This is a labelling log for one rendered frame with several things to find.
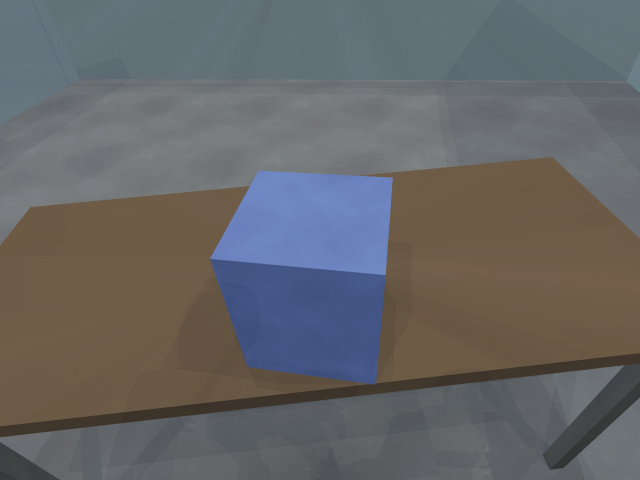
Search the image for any table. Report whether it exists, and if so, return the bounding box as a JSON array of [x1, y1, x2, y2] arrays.
[[0, 157, 640, 480]]

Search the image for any carton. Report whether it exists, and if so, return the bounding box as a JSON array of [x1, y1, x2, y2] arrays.
[[210, 171, 393, 385]]

